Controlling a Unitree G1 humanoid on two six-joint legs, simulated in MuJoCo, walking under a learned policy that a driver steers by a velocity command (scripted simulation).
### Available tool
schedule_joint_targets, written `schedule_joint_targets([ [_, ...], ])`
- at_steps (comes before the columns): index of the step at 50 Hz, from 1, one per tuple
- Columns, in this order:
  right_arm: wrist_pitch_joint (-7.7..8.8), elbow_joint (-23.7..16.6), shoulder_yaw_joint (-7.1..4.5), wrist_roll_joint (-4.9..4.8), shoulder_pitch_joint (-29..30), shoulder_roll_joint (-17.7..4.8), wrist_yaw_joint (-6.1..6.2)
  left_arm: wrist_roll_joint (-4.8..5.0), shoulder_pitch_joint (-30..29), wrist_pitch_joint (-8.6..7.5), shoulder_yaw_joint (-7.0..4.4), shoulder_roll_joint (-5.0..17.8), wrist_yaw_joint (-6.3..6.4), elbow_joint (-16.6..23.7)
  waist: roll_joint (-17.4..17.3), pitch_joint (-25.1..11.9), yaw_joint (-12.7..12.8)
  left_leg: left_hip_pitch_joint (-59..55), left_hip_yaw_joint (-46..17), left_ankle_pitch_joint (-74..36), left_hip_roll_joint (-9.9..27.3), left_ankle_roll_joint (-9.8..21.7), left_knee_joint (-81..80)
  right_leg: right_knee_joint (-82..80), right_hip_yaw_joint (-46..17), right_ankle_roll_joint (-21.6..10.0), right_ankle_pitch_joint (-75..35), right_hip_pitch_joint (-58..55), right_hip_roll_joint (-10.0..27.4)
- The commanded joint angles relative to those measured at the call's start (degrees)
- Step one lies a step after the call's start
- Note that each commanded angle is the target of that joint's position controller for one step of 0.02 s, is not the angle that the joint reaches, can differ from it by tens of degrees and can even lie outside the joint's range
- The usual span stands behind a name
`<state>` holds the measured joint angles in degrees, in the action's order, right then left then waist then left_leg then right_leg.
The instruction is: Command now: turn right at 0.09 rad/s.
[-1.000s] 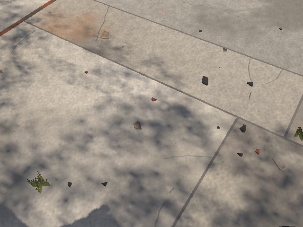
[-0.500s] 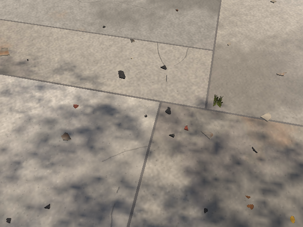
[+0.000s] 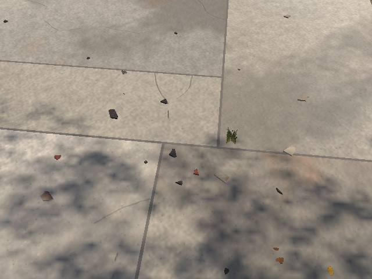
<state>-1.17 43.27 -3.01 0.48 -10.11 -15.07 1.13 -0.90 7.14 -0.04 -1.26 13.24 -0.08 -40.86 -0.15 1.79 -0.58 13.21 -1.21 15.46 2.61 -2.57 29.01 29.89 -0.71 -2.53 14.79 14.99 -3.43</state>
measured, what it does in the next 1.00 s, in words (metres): stands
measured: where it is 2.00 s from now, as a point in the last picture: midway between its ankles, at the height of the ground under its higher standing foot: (188, 266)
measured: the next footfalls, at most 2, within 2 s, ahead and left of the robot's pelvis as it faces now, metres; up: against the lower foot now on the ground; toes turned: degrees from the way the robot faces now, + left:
left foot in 1.56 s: +0.43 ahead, +0.14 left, +0.00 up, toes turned +2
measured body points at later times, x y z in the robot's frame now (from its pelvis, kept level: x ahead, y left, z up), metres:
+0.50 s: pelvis +0.01 +0.02 +0.00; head +0.01 +0.02 +0.45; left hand +0.11 +0.28 -0.13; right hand +0.11 -0.23 -0.12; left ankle -0.01 +0.14 -0.73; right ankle +0.01 -0.09 -0.73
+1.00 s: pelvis +0.02 +0.03 +0.00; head +0.01 +0.02 +0.45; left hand +0.06 +0.29 -0.15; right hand +0.05 -0.24 -0.14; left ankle -0.01 +0.14 -0.73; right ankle +0.01 -0.09 -0.73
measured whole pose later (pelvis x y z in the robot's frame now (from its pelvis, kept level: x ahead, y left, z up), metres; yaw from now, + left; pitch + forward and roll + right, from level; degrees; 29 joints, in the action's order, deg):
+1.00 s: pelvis +0.02 +0.03 +0.00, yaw +0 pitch -1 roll +0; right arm 1.4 57.6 -1.2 -0.9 -15.9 -13.5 2.2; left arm 0.8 12.5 -0.7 -2.6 13.0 1.8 -61.7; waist -0.1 0.3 -0.1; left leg 10.8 -0.2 21.3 -0.3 1.8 31.2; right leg 34.0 -1.9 -2.1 24.1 13.4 -1.0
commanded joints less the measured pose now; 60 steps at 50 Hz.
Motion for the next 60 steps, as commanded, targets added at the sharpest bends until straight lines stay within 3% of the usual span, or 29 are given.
schedule_joint_targets([
  [1, 1.4, -3.1, -1.75, -0.31, 1.7, -7.5, -0.39, -0.83, 1.1, -1.2, -1.8, 7.3, -0.07, 2.0, -6.5, -5.1, 1.6, -2.1, -4.3, -8.3, 4.2, 5.0, -4.2, -5.9, -4.7, 0.7, -1.2, -2.9, 4.3],
  [2, 1.67, -3.2, -1.12, 0.24, 1.8, -5.9, -0.59, -0.34, -1.0, -0.94, -2.28, 8.4, 0.03, 2.2, -4.6, -3.9, 0.6, -0.5, -3.6, -5.3, 3.3, 4.2, -5.0, -4.9, -4.9, 0.4, -1.4, -2.9, 4.4],
  [3, 1.95, -2.8, -1.07, 0.61, 2.0, -6.2, -0.53, -0.03, -1.7, -0.61, -2.15, 7.4, 0.32, 2.1, -4.3, -3.5, 0.7, -0.2, -3.1, -5.9, 2.7, 3.2, -4.8, -4.6, -5.1, -0.3, -2.8, -3.0, 4.8],
  [6, 2.78, -1.9, -0.64, 0.27, 0.4, -5.6, -0.25, 0.02, -0.4, 0.1, -2.15, 6.5, 0.59, 1.1, -3.7, -2.9, 0.5, -0.5, -2.4, -7.5, 2.3, 2.7, -4.2, -4.5, -5.4, -0.6, -5.7, -2.8, 4.9],
  [14, 2.57, -0.2, -0.07, 0.08, -0.3, -5.4, 0.43, 0.36, 1.4, 0.05, -2.44, 5.9, 1.1, -2.9, 0.0, -2.2, 0.4, -0.9, -2.0, -7.4, 1.5, 3.1, -4.0, -4.4, -5.1, 0.5, -8.3, -3.4, 4.8],
  [27, 2.5, 5.2, 0.39, -0.04, -1.3, -4.7, 0.55, 0.71, 2.3, 0.18, -2.72, 6.4, 2.0, -10.3, -0.1, -1.3, 0.5, -1.4, -1.1, -8.1, 0.2, 3.1, -5.2, -5.1, -4.6, 1.0, -10.4, -5.3, 5.0],
  [43, 2.38, 11.5, 1.05, -0.15, -3.4, -4.4, 1.02, 0.86, 2.7, 0.31, -2.22, 5.7, 2.34, -18.0, 0.1, -0.1, 0.6, -1.3, -0.6, -6.7, -0.7, 3.3, -6.6, -6.4, -3.5, 1.4, -9.1, -5.1, 4.5],
  [45, 2.08, 12.7, 0.85, -0.61, -4.9, -4.8, 1.27, 1.31, 4.2, 0.45, -2.27, 5.7, 2.45, -19.2, -0.5, -0.4, 0.6, -0.7, 0.0, 9.3, -1.9, 4.5, -6.7, -5.1, -1.5, 0.7, 7.2, -3.9, 2.4],
  [47, 2.18, 12.2, 0.45, -1.16, -5.0, -6.1, 1.57, 1.62, 3.5, -0.14, -2.39, 6.0, 2.44, -18.6, -1.8, 4.4, 0.3, 3.3, -4.0, 26.2, 0.1, 7.3, -8.5, -3.2, -1.5, -0.8, 22.3, 3.0, 2.0],
  [49, 3.45, 12.7, -0.15, -1.85, -8.1, -7.8, 1.37, 1.89, 1.9, -2.11, -2.03, 4.4, 1.89, -17.6, -5.2, 6.8, -0.9, 1.6, -13.0, 31.2, 6.0, 11.1, -12.6, 1.9, -0.7, -1.0, 18.9, 8.8, 2.2],
  [51, 4.35, 13.5, -1.17, -2.13, -10.0, -10.2, 1.04, 2.15, 0.8, -3.89, -1.65, 2.6, 0.87, -16.8, -10.0, 6.7, -1.0, 0.1, -24.7, 31.8, 14.4, 15.8, -18.9, 10.5, 1.8, -0.7, 9.6, 10.4, 2.8],
  [53, 4.68, 11.9, -1.04, -2.12, -6.4, -9.5, 0.62, 2.65, 2.8, -4.73, -1.67, 2.7, 0.12, -17.3, -8.8, 6.9, 1.4, 3.4, -23.2, 27.8, 14.2, 15.4, -19.0, 7.5, 1.8, -2.4, 11.1, 6.0, 3.9],
  [54, 4.58, 10.7, -0.89, -2.53, -3.0, -9.2, 0.32, 2.84, 6.4, -4.98, -1.69, 2.4, 0.01, -18.7, -8.6, 6.8, 3.9, 7.5, -18.5, 24.8, 11.5, 13.4, -17.0, -0.2, 2.7, -3.2, 9.4, -1.8, 3.5],
  [55, 4.48, 9.6, -0.67, -2.59, -0.8, -8.3, 0.11, 2.67, 11.1, -5.01, -2.25, 3.4, 0.09, -21.0, -6.8, 5.9, 5.7, 11.5, -13.1, 19.4, 7.4, 11.1, -12.8, -4.8, 2.6, -2.8, 4.5, -10.4, 2.4],
  [56, 4.79, 8.6, 0.04, -2.17, 0.8, -5.8, -0.12, 2.29, 16.8, -4.97, -3.11, 6.1, 0.26, -22.9, -0.6, 3.5, 7.3, 16.2, -6.4, 11.2, 2.8, 8.2, -1.4, -8.3, -5.5, -3.6, 4.7, -17.9, 7.0],
  [57, 5.71, 6.3, 0.81, -1.88, 2.0, -2.5, -0.12, 2.44, 24.6, -5.18, -4.79, 12.6, 0.09, -24.5, 15.2, 0.7, 8.9, 26.2, 3.5, 8.8, -4.5, 4.2, 17.7, -17.0, -26.2, -9.7, 13.0, -25.8, 18.2],
  [58, 6.68, 5.6, 0.34, -2.56, 2.6, -4.4, 0.04, 1.45, 24.9, -6.01, -4.12, 11.8, -0.47, -24.0, 14.3, 1.6, 8.4, 33.2, -0.8, 16.7, -4.6, 4.1, 30.8, -20.1, -38.6, -14.6, 11.7, -26.1, 24.9],
  [59, 7.31, 6.2, 0.06, -3.49, 1.0, -5.3, -0.44, 1.2, 21.2, -6.81, -2.91, 7.9, -0.49, -22.8, 7.5, 3.9, 5.7, 37.3, -4.3, 13.3, -1.7, 5.4, 37.7, -19.1, -34.9, -14.2, 8.6, -26.1, 24.6],
  [60, 7.71, 7.1, 0.16, -3.57, -0.5, -4.8, -1.0, 1.3, 18.9, -7.22, -2.37, 6.3, -0.66, -21.6, 5.5, 3.7, 4.2, 38.4, -4.3, 8.2, 0.3, 6.6, 39.2, -19.0, -28.8, -12.2, 5.5, -25.9, 22.3],
])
